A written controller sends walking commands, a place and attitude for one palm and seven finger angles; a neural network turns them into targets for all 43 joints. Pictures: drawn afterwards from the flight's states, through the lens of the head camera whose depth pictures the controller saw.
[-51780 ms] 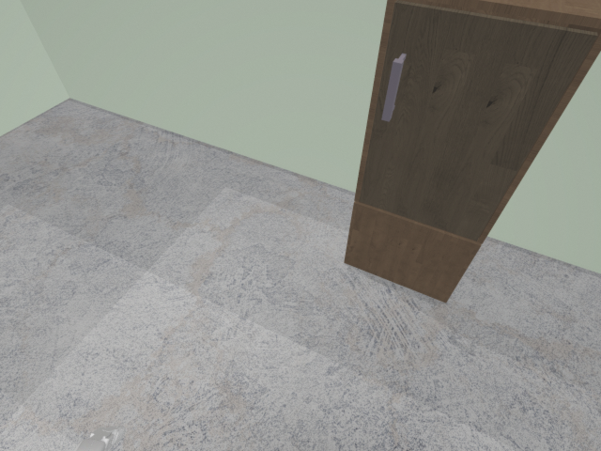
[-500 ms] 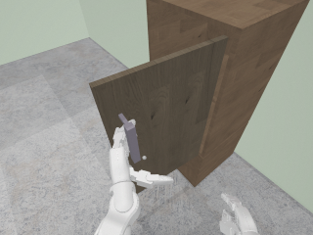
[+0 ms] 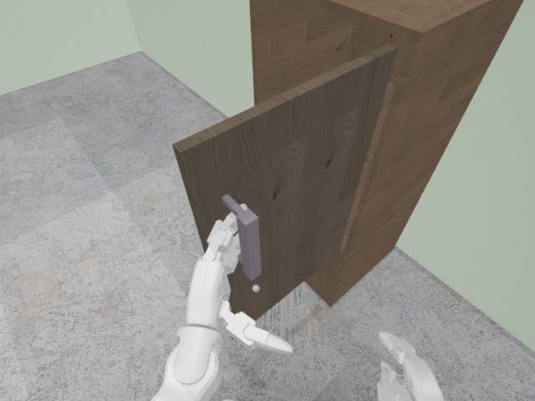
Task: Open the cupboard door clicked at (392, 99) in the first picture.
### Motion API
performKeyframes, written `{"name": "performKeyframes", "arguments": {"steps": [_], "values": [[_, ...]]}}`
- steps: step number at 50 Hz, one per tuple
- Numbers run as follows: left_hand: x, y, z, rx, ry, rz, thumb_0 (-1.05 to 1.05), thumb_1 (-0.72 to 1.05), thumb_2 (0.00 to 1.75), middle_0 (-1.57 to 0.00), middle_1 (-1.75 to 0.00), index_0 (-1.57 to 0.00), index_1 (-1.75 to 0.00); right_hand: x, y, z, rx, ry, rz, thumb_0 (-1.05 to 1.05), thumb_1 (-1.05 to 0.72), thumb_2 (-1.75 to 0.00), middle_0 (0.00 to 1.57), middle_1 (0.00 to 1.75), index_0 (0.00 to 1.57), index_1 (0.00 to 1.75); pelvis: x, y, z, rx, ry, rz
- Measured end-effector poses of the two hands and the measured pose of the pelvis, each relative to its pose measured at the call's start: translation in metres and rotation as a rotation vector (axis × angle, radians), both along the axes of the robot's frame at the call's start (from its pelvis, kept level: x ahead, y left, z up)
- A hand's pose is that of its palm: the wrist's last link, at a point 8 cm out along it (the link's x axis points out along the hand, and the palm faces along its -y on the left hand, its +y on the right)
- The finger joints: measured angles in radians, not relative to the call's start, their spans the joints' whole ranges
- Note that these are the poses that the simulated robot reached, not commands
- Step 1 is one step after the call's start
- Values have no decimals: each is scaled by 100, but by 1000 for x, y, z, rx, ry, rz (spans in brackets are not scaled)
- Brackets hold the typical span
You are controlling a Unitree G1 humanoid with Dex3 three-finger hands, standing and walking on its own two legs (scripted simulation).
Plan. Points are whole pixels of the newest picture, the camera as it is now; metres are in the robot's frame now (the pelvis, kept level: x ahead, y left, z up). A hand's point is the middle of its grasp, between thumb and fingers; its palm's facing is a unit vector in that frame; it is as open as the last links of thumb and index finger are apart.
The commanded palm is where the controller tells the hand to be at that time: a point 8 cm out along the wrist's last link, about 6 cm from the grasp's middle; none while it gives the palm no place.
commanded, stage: slide the hand sideways off the handle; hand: left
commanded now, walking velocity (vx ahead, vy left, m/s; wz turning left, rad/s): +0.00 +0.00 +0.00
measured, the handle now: (241, 239) +0.33 +0.06 +0.09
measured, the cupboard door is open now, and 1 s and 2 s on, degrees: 90 89 89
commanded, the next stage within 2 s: draw the hand back to the body in 0.74 s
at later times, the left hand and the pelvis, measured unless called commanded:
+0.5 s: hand (205, 316) +0.21 +0.09 +0.08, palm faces +0.02 -1.00 -0.04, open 16.0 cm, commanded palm +0.18 +0.15 +0.08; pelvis +0.02 -0.03 +0.00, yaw +1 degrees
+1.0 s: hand (166, 326) +0.20 +0.13 +0.10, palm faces -0.01 -1.00 -0.03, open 16.3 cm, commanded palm +0.16 +0.19 +0.10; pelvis +0.01 +0.00 -0.01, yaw +1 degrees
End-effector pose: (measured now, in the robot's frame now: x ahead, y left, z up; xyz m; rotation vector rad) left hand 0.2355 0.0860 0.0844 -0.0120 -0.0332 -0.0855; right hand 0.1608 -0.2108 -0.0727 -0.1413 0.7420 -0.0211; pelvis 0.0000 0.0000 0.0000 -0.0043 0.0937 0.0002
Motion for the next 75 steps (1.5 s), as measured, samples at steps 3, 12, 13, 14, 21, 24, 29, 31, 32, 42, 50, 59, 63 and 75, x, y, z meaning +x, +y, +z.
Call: {"name": "performKeyframes", "arguments": {"steps": [3, 12, 13, 14, 21, 24, 29, 31, 32, 42, 50, 59, 63, 75], "values": [[-3, 4, 1, 4, 6, 3, -1, -50, 30, -19, -32, -18, -32, 3, -1, 1, 3, -6, -2, 2, -91, -89, 20, 30, 20, 30, 2, -1, 0, 0, 0, -2], [-15, 20, 1, 5, 32, 32, -1, -50, 30, -22, -33, -22, -34, 19, -10, 6, -3, -36, -1, 2, -91, -89, 20, 30, 20, 30, 11, -10, 1, 5, 9, -4], [-17, 23, 1, 5, 34, 38, -1, -50, 30, -22, -33, -22, -34, 20, -12, 7, -4, -40, 0, 2, -91, -89, 20, 30, 20, 30, 13, -12, 1, 6, 10, -3], [-19, 25, 0, 6, 37, 44, -1, -50, 30, -22, -33, -22, -34, 22, -13, 7, -6, -44, 0, 2, -91, -89, 20, 30, 20, 30, 14, -13, 1, 6, 12, -2], [-35, 43, 0, 32, 48, 75, -1, -50, 30, -23, -33, -22, -34, 32, -26, 7, -17, -68, 1, 1, -91, -89, 20, 30, 20, 30, 19, -22, -2, 8, 29, 6], [-41, 53, 0, 45, 51, 98, -1, -50, 30, -22, -33, -22, -34, 34, -31, 5, -24, -72, -2, 1, -91, -89, 20, 30, 20, 30, 21, -24, -3, 8, 36, 12], [-52, 74, 0, 58, 49, 148, -1, -50, 30, -18, -31, -19, -32, 34, -37, 0, -40, -68, -6, 1, -91, -89, 20, 30, 20, 30, 21, -27, -6, 5, 48, 24], [-55, 78, 1, 56, 44, 142, -1, -50, 30, -17, -31, -18, -32, 34, -38, -1, -46, -69, -9, 2, -91, -89, 20, 30, 20, 30, 20, -26, -7, 2, 52, 29], [-56, 79, 1, 52, 41, 133, -1, -50, 30, -17, -31, -17, -31, 34, -39, -2, -49, -70, -11, 2, -91, -89, 20, 30, 20, 30, 20, -26, -7, 0, 53, 31], [-60, 90, -4, 29, 53, 81, -1, -50, 30, -15, -30, -15, -30, 28, -30, -2, -57, -91, -46, 2, -91, -89, 20, 30, 20, 30, 16, -14, -10, -11, 60, 28], [-60, 99, 15, 42, -10, 73, -1, -50, 30, -15, -30, -15, -30, 28, -10, 4, -38, -119, -43, 2, -91, -89, 20, 30, 20, 30, 15, -2, -9, -21, 50, 22], [-62, 120, 26, 65, 21, 96, -1, -50, 30, -15, -30, -15, -30, 32, 10, 14, -20, -149, -24, 2, -90, -89, 20, 30, 20, 30, 14, 9, -4, -28, 20, 22], [-63, 131, 34, 72, 18, 107, -1, -50, 30, -15, -30, -15, -30, 33, 13, 20, -30, -163, -13, 2, -90, -89, 20, 30, 20, 30, 15, 11, -1, -31, 10, 24], [-71, 161, 65, 270, 29, 279, -1, -31, 38, -16, -30, -16, -30, 38, 16, 35, -64, -162, -23, 2, -90, -89, 20, 30, 20, 30, 19, 15, 16, -30, -41, 16]]}}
